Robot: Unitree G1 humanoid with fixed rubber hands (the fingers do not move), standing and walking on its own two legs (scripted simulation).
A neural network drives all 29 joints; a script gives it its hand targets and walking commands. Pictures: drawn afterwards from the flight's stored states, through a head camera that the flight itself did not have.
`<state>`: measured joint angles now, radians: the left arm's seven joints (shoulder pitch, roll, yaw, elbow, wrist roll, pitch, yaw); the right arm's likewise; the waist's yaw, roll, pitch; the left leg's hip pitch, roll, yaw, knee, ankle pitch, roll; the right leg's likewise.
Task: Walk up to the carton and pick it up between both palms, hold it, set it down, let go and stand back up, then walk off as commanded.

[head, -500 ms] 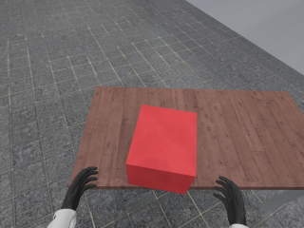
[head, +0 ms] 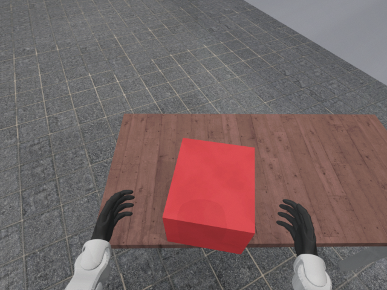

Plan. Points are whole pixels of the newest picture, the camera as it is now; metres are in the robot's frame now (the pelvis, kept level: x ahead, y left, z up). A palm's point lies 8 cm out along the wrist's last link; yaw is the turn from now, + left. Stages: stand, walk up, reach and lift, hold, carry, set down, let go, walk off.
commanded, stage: reach and lift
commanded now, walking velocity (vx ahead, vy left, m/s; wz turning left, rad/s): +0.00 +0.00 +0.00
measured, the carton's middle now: (211, 194) +0.39 -0.03 -0.12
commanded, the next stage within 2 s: none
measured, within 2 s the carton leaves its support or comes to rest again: neither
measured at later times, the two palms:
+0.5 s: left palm (117, 182) +0.35 +0.20 +0.00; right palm (300, 206) +0.30 -0.22 -0.01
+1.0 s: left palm (122, 160) +0.40 +0.19 +0.01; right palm (296, 182) +0.36 -0.22 +0.00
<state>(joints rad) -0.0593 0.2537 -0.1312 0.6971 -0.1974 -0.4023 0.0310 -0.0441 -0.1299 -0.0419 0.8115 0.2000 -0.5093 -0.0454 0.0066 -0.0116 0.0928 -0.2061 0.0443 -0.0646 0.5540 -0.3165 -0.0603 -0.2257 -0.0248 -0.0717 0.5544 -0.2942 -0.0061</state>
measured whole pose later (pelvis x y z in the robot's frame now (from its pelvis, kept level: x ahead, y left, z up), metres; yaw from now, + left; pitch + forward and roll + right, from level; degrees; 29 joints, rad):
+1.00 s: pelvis -0.01 +0.01 -0.01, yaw -1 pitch +17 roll -2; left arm -0.80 0.23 -0.12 1.36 -0.24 -0.38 0.05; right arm -0.68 -0.25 0.00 1.28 0.32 -0.40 -0.03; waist -0.02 0.02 -0.17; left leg -0.65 0.04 -0.06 0.64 -0.29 -0.05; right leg -0.63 -0.02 -0.07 0.57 -0.23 0.00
